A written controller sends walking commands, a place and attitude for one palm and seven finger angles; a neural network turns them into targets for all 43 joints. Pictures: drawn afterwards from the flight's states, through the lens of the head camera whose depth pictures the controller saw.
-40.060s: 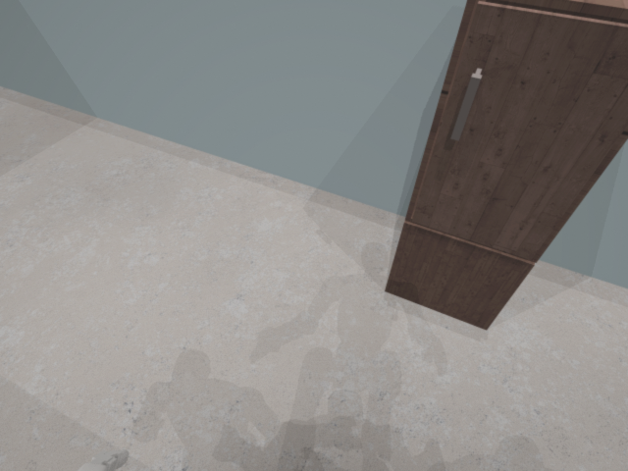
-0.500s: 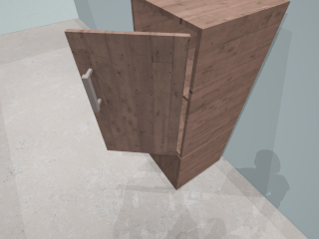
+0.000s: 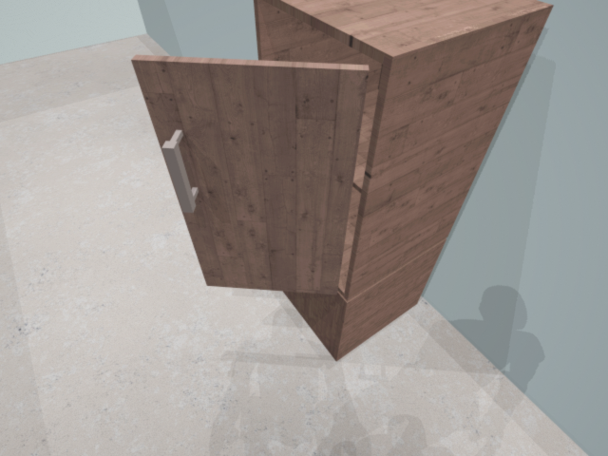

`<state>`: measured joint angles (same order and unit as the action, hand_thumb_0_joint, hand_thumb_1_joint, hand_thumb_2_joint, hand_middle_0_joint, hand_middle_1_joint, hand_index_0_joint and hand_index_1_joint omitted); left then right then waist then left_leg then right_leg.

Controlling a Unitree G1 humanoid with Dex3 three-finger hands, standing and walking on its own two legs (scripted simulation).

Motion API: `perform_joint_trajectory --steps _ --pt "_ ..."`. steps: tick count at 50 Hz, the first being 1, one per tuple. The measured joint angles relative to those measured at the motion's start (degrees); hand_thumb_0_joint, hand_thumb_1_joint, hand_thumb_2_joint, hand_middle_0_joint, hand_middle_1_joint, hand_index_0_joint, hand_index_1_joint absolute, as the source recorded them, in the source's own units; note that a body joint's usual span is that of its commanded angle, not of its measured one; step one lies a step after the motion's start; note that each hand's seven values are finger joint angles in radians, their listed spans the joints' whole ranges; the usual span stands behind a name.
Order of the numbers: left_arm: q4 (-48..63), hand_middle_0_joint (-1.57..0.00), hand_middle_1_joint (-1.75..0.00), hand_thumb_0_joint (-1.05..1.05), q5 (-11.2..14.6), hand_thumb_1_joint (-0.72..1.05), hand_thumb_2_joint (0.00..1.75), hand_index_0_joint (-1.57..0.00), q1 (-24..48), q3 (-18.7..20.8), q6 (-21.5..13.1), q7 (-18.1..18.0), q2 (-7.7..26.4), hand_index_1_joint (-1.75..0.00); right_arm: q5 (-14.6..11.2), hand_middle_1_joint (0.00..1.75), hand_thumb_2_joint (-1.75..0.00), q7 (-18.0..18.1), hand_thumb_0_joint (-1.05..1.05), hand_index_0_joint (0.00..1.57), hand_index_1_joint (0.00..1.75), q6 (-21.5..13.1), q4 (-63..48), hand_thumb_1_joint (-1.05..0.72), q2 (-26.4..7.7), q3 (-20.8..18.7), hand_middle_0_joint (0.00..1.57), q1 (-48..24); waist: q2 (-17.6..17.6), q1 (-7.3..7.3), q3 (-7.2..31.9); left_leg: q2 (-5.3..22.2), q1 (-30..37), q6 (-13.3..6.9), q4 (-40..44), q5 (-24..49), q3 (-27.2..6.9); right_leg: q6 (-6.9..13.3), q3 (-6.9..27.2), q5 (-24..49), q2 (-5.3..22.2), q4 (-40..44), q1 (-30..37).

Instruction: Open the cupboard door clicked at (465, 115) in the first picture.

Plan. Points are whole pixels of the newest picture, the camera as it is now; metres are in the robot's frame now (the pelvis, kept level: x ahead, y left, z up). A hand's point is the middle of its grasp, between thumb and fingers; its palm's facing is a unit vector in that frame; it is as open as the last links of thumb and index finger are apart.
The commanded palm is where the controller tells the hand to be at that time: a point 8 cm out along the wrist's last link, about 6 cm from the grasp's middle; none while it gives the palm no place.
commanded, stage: look again from close up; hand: left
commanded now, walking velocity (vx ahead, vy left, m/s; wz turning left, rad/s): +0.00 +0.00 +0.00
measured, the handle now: (183, 172) +0.55 +0.25 +0.06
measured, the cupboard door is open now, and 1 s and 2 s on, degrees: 51 51 51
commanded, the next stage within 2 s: raise the hand with hooked fingers in 0.18 s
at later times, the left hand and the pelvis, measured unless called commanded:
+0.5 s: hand (153, 400) +0.19 +0.20 -0.01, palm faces +0.19 -0.97 -0.12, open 7.5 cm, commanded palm +0.10 +0.25 -0.05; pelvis -0.02 +0.02 -0.01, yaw +3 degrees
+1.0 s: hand (148, 413) +0.17 +0.20 +0.00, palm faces -0.15 -0.99 -0.08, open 10.4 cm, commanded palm +0.14 +0.28 +0.00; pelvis -0.07 +0.02 -0.07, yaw +3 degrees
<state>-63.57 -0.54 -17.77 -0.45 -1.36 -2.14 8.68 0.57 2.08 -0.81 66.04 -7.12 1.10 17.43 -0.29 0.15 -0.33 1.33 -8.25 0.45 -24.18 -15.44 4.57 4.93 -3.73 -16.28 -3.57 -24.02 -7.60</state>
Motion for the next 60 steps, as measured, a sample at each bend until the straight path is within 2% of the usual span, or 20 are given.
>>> perform_joint_trajectory --steps 15,16,17,19,21,24,26,29,31,32,35,38,41,44,47,50,52,54,56,60 --pt "-0.3 -0.2 -0.3 0.01 -0.2 0.91 0.9 -0.2 -0.2 -0.2 -0.3 -0.4 -0.6 -0.3 -0.2 0.3 -0.9 -0.1 0.01 0.19 0.3 -0.2 0.0 -0.91 -0.2 -0.1 0.2 -0.3 -0.2 -0.16 -0.1 -0.4 -1.4 -0.6 -1.5 -0.3 0.1 -0.9 0.0 -0.1 0.5 -0.4 -0.8" --pt "8.3 -0.2 -0.3 0.02 2.2 0.92 0.9 -0.2 -3.0 -0.2 3.0 -0.8 -0.5 -0.3 -0.8 0.3 -0.9 0.0 0.01 0.2 0.3 -0.7 -2.7 -0.91 -0.6 0.1 0.2 0.3 0.1 -0.19 -0.5 -0.2 -1.9 -1.0 -2.4 -1.0 -0.3 -1.1 0.1 0.0 0.2 -0.8 -1.2" --pt "18.4 -0.2 -0.3 0.03 3.8 0.94 0.9 -0.21 -6.5 0.3 4.6 -1.6 0.2 -0.3 -1.1 0.3 -0.9 0.9 0.01 0.2 0.3 -2.9 -5.3 -0.92 -1.3 0.2 0.2 1.3 0.2 -0.47 -0.9 -0.3 -1.7 -1.0 -2.3 -1.4 -0.1 -1.0 0.5 -0.2 0.3 -1.7 -1.6" --pt "33.7 -0.21 -0.31 0.05 6.3 0.95 0.89 -0.21 -10.3 0.5 2.1 -3.7 1.8 -0.31 -2.2 0.3 -0.9 2.0 0.02 0.2 0.3 -8.3 -9.1 -0.93 -3.0 -0.5 0.2 2.8 0.9 -0.32 -0.1 -1.1 -2.6 -1.1 -2.9 -1.1 -0.4 -1.1 0.2 -1.2 1.2 -3.5 -2.8" --pt "44.2 -0.2 -0.32 0.05 8.7 0.94 0.88 -0.21 -9.8 0.7 0.6 -4.7 2.3 -0.32 -3.1 0.3 -0.9 2.4 0.02 0.2 0.3 -11.2 -12.8 -0.93 -5.3 -1.5 0.2 2.6 2.5 0.51 1.0 -2.0 -4.2 -1.6 -4.5 -1.3 -1.4 -1.6 -0.8 -2.0 2.1 -5.2 -4.0" --pt "52.3 -0.2 -0.34 0.04 10.1 0.89 0.87 -0.2 -4.5 1.3 -6.1 -2.6 1.8 -0.35 -2.6 0.3 -0.9 2.3 0.02 0.2 0.3 -13.8 -18.1 -0.92 -8.4 -2.3 0.2 -0.3 4.1 2.08 3.3 -2.8 -9.5 -2.3 -9.1 -2.3 -2.4 -2.1 -2.0 -3.4 3.2 -9.6 -8.7" --pt "53.3 -0.2 -0.36 0.03 11.0 0.85 0.85 -0.2 -0.1 2.4 -12.5 1.2 1.0 -0.37 -1.9 0.3 -0.9 1.6 0.02 0.2 0.3 -14.6 -21.7 -0.92 -8.9 -2.9 0.2 -2.9 3.4 2.3 5.3 -2.9 -14.4 -2.3 -13.0 -3.4 -2.0 -2.0 -1.8 -4.8 3.6 -14.2 -14.1" --pt "53.5 -0.2 -0.4 0.02 13.1 0.77 0.83 -0.21 2.5 3.8 -21.8 10.5 -0.5 -0.41 -1.5 0.3 -0.9 -0.5 0.02 0.19 0.3 -14.6 -27.1 -0.92 -8.2 -3.7 0.2 -6.4 0.1 1.8 7.1 -2.2 -20.8 -2.0 -18.8 -5.4 -0.7 -1.4 -0.7 -6.8 3.4 -20.9 -21.4" --pt "52.7 -0.21 -0.43 0.02 13.3 0.72 0.81 -0.21 1.6 4.5 -25.9 16.7 -0.8 -0.43 -1.5 0.3 -0.9 -1.6 0.02 0.19 0.3 -14.0 -31.0 -0.91 -8.1 -4.0 0.2 -7.8 -1.8 1.58 7.3 -1.8 -24.3 -1.8 -22.8 -6.9 -0.4 -1.2 -0.5 -8.1 3.2 -24.8 -24.9" --pt "52.5 -0.21 -0.44 0.01 13.0 0.7 0.8 -0.22 0.6 4.8 -26.6 18.8 -0.6 -0.45 -1.5 0.3 -0.9 -1.9 0.02 0.19 0.3 -13.5 -32.9 -0.91 -8.2 -4.1 0.2 -8.3 -2.4 1.33 7.3 -1.6 -25.8 -1.8 -24.7 -7.6 -0.4 -1.1 -0.6 -8.7 3.2 -26.5 -26.3" --pt "52.9 -0.22 -0.49 0.01 12.7 0.62 0.77 -0.23 -3.6 5.7 -25.0 20.3 1.2 -0.49 -1.6 0.3 -0.9 -1.9 0.01 0.19 0.3 -11.6 -37.7 -0.91 -8.6 -4.4 0.2 -9.2 -3.5 0.1 6.7 -1.2 -29.6 -1.8 -29.5 -9.4 -0.9 -0.7 -1.2 -10.4 3.0 -30.7 -29.6" --pt "55.2 -0.23 -0.53 0.02 13.2 0.55 0.74 -0.23 -7.2 7.5 -24.1 17.6 2.6 -0.54 -1.5 0.3 -0.9 -1.4 0.01 0.19 0.3 -10.9 -39.9 -0.91 -8.6 -4.3 0.2 -9.3 -2.8 -1.2 6.2 -0.8 -32.9 -1.7 -33.4 -10.6 -2.4 -0.5 -2.7 -11.3 2.8 -33.1 -31.9" --pt "59.9 -0.23 -0.58 0.02 14.2 0.47 0.71 -0.24 -7.8 9.1 -26.6 15.3 3.9 -0.58 -1.3 0.3 -0.9 -0.7 0.01 0.19 0.3 -11.2 -39.2 -0.91 -7.9 -3.1 0.2 -8.9 -1.4 -2.31 5.9 -0.7 -35.7 -1.7 -36.5 -11.4 -4.2 -0.5 -4.6 -11.7 2.7 -34.5 -33.3" --pt "63.3 -0.23 -0.62 0.02 15.5 0.4 0.68 -0.24 -3.9 8.6 -29.2 16.5 4.5 -0.62 -1.5 0.3 -0.9 -0.1 0.01 0.19 0.3 -11.9 -36.7 -0.91 -6.9 -0.8 0.2 -8.6 0.7 -2.71 5.6 -0.7 -37.5 -1.8 -38.4 -11.6 -5.6 -0.5 -6.0 -11.7 2.6 -35.1 -34.0" --pt "62.9 -0.23 -0.66 0.02 15.5 0.33 0.65 -0.24 2.5 7.0 -27.0 20.3 5.8 -0.67 -2.2 0.3 -0.9 0.4 0.01 0.2 0.3 -11.6 -34.5 -0.91 -5.4 1.7 0.2 -7.9 2.1 -2.03 5.2 -0.6 -37.9 -2.0 -38.4 -11.2 -5.8 -0.8 -6.2 -11.1 2.6 -34.6 -34.2" --pt "59.7 -0.24 -0.71 0.01 15.3 0.26 0.62 -0.24 6.8 6.8 -18.9 23.5 7.7 -0.71 -3.1 0.3 -0.9 0.8 0.02 0.2 0.3 -10.1 -33.9 -0.91 -3.8 3.4 0.2 -6.0 2.5 -0.45 4.7 -0.5 -36.4 -2.3 -35.8 -10.0 -4.6 -1.1 -4.9 -9.7 2.5 -32.6 -33.4" --pt "58.4 -0.25 -0.74 0.01 16.2 0.21 0.6 -0.25 7.0 7.9 -13.2 23.6 8.3 -0.75 -3.3 0.3 -0.9 1.2 0.02 0.2 0.3 -9.1 -34.2 -0.9 -3.3 3.8 0.2 -4.1 2.3 0.74 4.6 -0.5 -34.5 -2.5 -33.2 -9.2 -3.4 -1.4 -3.7 -8.8 2.4 -30.6 -32.2" --pt "58.3 -0.25 -0.77 0.01 17.7 0.17 0.58 -0.26 5.6 9.9 -10.1 22.0 8.1 -0.78 -3.3 0.31 -0.9 1.5 0.02 0.2 0.3 -8.6 -34.5 -0.9 -3.4 3.5 0.2 -2.1 2.1 1.53 4.7 -0.4 -32.3 -2.6 -30.6 -8.5 -2.4 -1.7 -2.7 -7.9 2.2 -28.5 -30.5" --pt "59.2 -0.26 -0.8 0.01 18.9 0.12 0.56 -0.26 3.5 12.4 -10.2 19.5 7.5 -0.81 -3.2 0.31 -0.9 1.6 0.02 0.2 0.3 -8.8 -34.3 -0.9 -3.9 2.7 0.2 -0.2 1.8 1.78 4.9 -0.4 -30.4 -2.7 -28.6 -8.1 -1.7 -1.9 -1.9 -7.3 2.1 -26.7 -29.0" --pt "60.7 -0.26 -0.86 0.01 18.5 0.03 0.52 -0.27 1.5 15.9 -15.9 16.8 7.7 -0.86 -2.8 0.3 -0.9 1.4 0.02 0.2 0.3 -10.0 -33.2 -0.9 -6.2 0.8 0.2 2.0 1.2 1.3 4.9 -0.6 -28.9 -2.9 -27.3 -8.0 -1.8 -2.1 -1.9 -7.2 2.2 -25.3 -27.3"
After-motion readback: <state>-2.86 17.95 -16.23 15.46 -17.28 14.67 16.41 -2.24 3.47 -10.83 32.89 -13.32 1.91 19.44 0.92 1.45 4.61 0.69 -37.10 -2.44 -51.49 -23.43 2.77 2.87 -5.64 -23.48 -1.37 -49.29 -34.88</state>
